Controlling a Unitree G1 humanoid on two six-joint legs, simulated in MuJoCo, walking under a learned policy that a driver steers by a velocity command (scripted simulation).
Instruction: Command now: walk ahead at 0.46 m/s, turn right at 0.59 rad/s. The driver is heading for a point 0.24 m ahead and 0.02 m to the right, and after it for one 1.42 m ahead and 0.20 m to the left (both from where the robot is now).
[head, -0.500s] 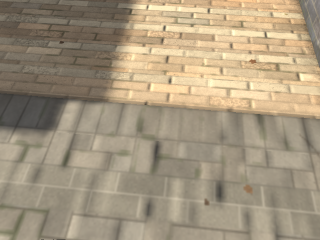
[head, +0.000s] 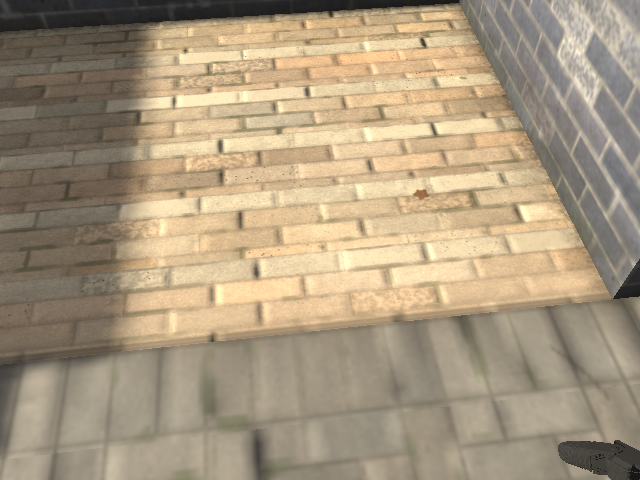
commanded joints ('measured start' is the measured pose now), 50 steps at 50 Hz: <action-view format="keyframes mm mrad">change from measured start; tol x32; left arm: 1 -45 149 22 -112 -3 -16 -1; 50 -342 51 38 -27 23 26 42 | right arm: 1 208 -139 -50 -18 4 15 -13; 50 168 -198 -58 34 21 132 -67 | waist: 1 -139 150 -110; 20 -75 -192 -304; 36 -114 -106 -105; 39 -94 367 14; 50 -87 157 -86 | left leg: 1 584 404 -557 -254 -302 185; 8 296 284 -99 -272 633 210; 18 289 195 -1 -46 359 76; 21 19 101 -47 327 -570 -69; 37 256 62 57 -30 -67 21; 39 321 417 -515 -259 329 268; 50 432 236 -340 -201 252 195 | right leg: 1 -565 -100 -46 408 52 33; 16 -126 -96 -189 -388 445 26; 20 357 -462 179 -443 1204 -261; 35 -6 -383 -125 -561 531 -165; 40 -443 -56 -163 174 -170 92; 50 -409 -73 -109 5 184 131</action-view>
